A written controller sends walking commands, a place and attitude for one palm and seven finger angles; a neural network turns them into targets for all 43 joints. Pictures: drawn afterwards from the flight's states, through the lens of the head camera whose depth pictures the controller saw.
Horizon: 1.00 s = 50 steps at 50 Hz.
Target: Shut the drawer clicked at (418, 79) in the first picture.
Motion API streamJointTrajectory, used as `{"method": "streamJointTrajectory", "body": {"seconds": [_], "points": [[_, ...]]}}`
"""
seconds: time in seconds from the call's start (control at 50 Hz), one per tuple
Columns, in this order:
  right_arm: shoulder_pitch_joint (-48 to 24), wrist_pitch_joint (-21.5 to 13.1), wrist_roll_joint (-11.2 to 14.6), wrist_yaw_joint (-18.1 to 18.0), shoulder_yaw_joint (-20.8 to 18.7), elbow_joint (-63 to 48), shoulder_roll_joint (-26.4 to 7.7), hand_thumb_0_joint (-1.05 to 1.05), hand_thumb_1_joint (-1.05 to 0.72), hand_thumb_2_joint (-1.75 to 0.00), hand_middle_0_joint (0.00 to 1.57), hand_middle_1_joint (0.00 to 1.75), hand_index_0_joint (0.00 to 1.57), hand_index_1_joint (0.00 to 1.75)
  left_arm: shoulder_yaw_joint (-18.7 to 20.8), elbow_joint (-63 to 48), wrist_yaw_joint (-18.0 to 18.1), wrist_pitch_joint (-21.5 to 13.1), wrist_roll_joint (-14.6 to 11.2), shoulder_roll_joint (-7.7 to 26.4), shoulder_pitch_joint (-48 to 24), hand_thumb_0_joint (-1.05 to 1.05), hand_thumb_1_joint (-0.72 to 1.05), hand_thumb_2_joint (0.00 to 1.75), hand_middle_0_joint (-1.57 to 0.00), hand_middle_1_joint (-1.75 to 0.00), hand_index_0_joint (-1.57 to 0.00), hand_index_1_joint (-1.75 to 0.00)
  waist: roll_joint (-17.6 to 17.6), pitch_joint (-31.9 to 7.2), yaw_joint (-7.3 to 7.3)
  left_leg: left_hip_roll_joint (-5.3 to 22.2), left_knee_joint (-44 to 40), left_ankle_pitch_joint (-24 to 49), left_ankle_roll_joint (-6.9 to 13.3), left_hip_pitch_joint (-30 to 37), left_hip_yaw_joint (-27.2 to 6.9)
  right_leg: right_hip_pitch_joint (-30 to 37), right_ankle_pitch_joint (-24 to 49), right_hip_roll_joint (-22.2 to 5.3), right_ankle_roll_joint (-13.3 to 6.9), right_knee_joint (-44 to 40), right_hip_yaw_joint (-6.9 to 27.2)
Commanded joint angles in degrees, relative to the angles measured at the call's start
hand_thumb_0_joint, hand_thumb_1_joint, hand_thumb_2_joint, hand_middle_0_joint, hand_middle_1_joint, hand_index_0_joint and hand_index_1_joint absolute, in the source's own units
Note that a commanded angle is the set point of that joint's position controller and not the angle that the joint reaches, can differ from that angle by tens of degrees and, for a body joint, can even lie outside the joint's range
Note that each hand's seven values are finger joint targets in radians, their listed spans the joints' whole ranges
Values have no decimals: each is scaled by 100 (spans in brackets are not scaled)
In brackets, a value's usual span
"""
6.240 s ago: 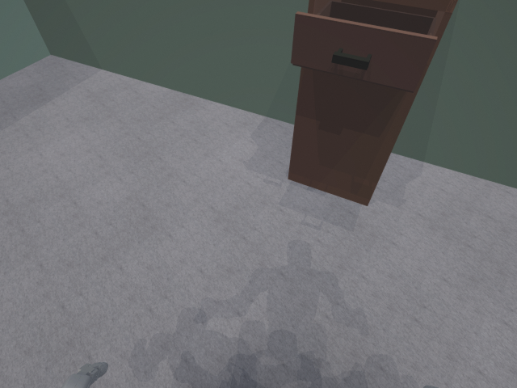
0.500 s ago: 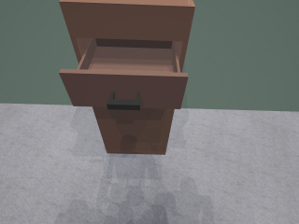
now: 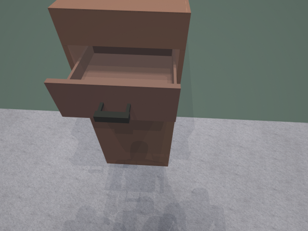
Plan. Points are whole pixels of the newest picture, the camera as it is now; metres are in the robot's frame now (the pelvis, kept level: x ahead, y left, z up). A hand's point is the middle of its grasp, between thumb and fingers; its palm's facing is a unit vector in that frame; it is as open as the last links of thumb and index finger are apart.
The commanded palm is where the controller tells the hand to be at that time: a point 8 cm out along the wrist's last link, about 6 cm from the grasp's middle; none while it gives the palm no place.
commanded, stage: come to a stop and stand still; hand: left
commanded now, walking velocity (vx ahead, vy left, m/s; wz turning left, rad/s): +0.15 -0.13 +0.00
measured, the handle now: (113, 111) +0.43 +0.15 +0.06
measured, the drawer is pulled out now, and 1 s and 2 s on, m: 0.20 0.20 0.20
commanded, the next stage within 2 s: none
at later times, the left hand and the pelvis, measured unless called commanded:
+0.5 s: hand out of the picture +0.04 +0.16 -0.17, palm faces +0.06 -0.97 -0.22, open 7.3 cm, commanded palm none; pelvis +0.04 -0.01 +0.00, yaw -1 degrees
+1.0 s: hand out of the picture +0.02 +0.16 -0.18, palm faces +0.02 -0.99 -0.17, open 7.3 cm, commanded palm none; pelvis -0.03 -0.01 +0.00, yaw +1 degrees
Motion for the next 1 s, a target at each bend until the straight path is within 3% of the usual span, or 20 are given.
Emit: {"method": "streamJointTrajectory", "body": {"seconds": [0.0, 0.1, 0.16, 0.18, 0.22, 0.24, 0.26, 0.32, 0.36, 0.42, 0.5, 0.52, 0.54, 0.56, 0.6, 0.64, 0.72, 0.8, 0.9, 0.98], "points": [[-273, -172, 12, 72, -29, -512, -83, 0, -90, -90, 20, 30, 20, 30, 37, 57, 81, -111, 11, 533, 729, 0, 90, 90, -20, -30, -20, -30, -364, 562, -11, 165, 762, 313, -58, -1171, 33, 348, 1833, -1467, -809, -1491, 1280], [-565, -220, 52, 45, 58, -643, 86, 0, -90, -90, 20, 30, 20, 30, 9, 187, 80, -122, 20, 526, 909, 0, 90, 90, -20, -30, -20, -30, -384, 236, 93, 99, -819, 464, -143, -533, 302, 681, 3569, -1325, -758, -1084, 994], [-167, -312, 102, -51, 155, -392, 97, 0, -90, -90, 20, 30, 20, 30, -38, 218, 96, -114, -60, 434, 783, 0, 90, 90, -20, -30, -20, -30, -430, -178, -75, -31, -2419, 1714, -183, 741, 223, 772, 4565, -976, -329, -278, 660], [71, -350, 99, -95, 127, -307, -112, 0, -90, -90, 20, 30, 20, 30, -53, 219, 101, -103, -80, 406, 820, 0, 90, 90, -20, -30, -20, -30, -212, -403, -132, 205, -2664, 3092, -88, 1441, 45, 563, 4281, -844, -73, 49, 632], [169, -349, 133, -202, 82, -299, -615, 0, -90, -90, 20, 30, 20, 30, -85, 222, 173, -36, -134, 129, 1026, 0, 90, 90, -20, -30, -20, -30, 568, -705, -23, 1394, -2286, 6310, 582, 2309, -928, -103, 1593, -534, 362, 9, 454], [59, -297, 164, -212, 61, -335, -647, 0, -90, -90, 20, 30, 20, 30, -99, 177, 215, 31, -79, 80, 1092, 0, 90, 90, -20, -30, -20, -30, 625, -414, 25, 1606, -2352, 6763, 773, 2176, -990, -192, 457, -399, 423, 24, 455], [-171, -275, 175, -247, 95, -325, -622, 0, -90, -90, 20, 30, 20, 30, -106, 242, 221, 90, -95, 163, 1051, 0, 90, 90, -20, -30, -20, -30, 1169, -233, 68, 1612, -2630, 6936, 859, 2025, -1137, -204, -264, -379, 448, 145, 457], [-386, -243, 151, -285, 54, -448, -588, 0, -90, -90, 20, 30, 20, 30, -51, 122, 187, 218, -81, 291, 764, 0, 90, 90, -20, -30, -20, -30, 802, 247, 80, 1550, -3055, 6280, 919, 1545, -1213, -410, -681, -439, 402, 547, 616], [-429, -230, 137, -284, -14, -484, -696, 0, -90, -90, 20, 30, 20, 30, -20, 31, 172, 239, -62, 306, 746, 0, 90, 90, -20, -30, -20, -30, 496, -57, 85, 1578, -2938, 6297, 942, 1777, -1189, -438, -546, -444, 398, 572, 655], [-633, -171, 112, -231, -125, -631, -807, 0, -90, -90, 20, 30, 20, 30, 49, -96, 150, 258, -28, 343, 716, 0, 90, 90, -20, -30, -20, -30, 265, -465, 137, 1425, -2808, 5137, 777, 1568, -993, -211, 15, -437, 386, 414, 664], [-802, -85, 93, -120, -140, -785, -512, 0, -90, -90, 20, 30, 20, 30, 88, -314, 137, 189, 27, 520, 474, 0, 90, 90, -20, -30, -20, -30, -778, -366, 95, 548, -2350, 2312, 110, 826, -346, 22, 1709, -898, 177, -466, 1314], [-732, -183, 149, -96, -186, -1139, -912, 0, -90, -90, 20, 30, 20, 30, 24, -539, 331, 134, 84, 588, 304, 0, 90, 90, -20, -30, -20, -30, -515, -256, -102, 636, -1700, 3381, -107, 1280, -258, -368, 3431, -915, 253, -402, 1445], [-740, -174, 100, -75, -151, -1269, -836, 0, -90, -90, 20, 30, 20, 30, 107, -708, 367, 52, 39, 887, 221, 0, 90, 90, -20, -30, -20, -30, -321, -455, -117, 532, -1668, 3556, -201, 1041, -153, 167, 4458, -1122, 211, -106, 1376], [-521, -184, 69, -40, -103, -1187, -556, 0, -90, -90, 20, 30, 20, 30, 95, -794, 345, -15, -18, 882, 277, 0, 90, 90, -20, -30, -20, -30, -729, -804, -65, 368, -1749, 2795, -102, 822, -161, 648, 4761, -1175, 131, 81, 1406], [-614, -122, 90, -6, -89, -1323, -479, 0, -90, -90, 20, 30, 20, 30, 119, -971, 311, -20, -40, 936, 203, 0, 90, 90, -20, -30, -20, -30, -1384, -604, -22, 25, -1647, 1131, -106, 220, -10, 1003, 5385, -1279, -91, 77, 1353], [-739, -65, 83, 19, -56, -1387, -384, 0, -90, -90, 20, 30, 20, 30, 113, -1082, 279, 6, -10, 978, 227, 0, 90, 90, -20, -30, -20, -30, -1047, -277, 67, -45, -1387, 643, -109, 77, -17, 805, 5098, -1359, -211, -95, 1434], [-491, 35, 87, 49, -45, -1294, -468, 0, -90, -90, 20, 30, 20, 30, 58, -1269, 211, 69, -19, 1144, -299, 0, 90, 90, -20, -30, -20, -30, -734, 630, -182, 68, -1476, 819, -174, 734, -66, -936, 1022, -1265, -373, -1021, 1494], [-228, 30, 25, 94, -22, -1129, -625, 0, -90, -90, 20, 30, 20, 30, 53, -1307, 155, 197, -39, 1119, -349, 0, 90, 90, -20, -30, -20, -30, 132, 1203, -163, 191, -2264, 423, -77, 610, -415, -1666, -1796, -788, -140, -1224, 1355], [-36, 5, -19, 66, 10, -1097, -716, 0, -90, -90, 20, 30, 20, 30, 93, -1193, 103, 253, -46, 1077, -82, 0, 90, 90, -20, -30, -20, -30, 275, 923, -50, 218, -2823, -329, 21, -186, -785, -983, -1940, -585, -19, -977, 1185], [70, -97, -10, 27, 45, -1025, -735, 0, -90, -90, 20, 30, 20, 30, 58, -1031, 58, 207, -91, 888, 75, 0, 90, 90, -20, -30, -20, -30, 382, 276, 18, 393, -3300, -223, 106, -209, -1180, -233, -1009, -404, 70, -560, 912]]}}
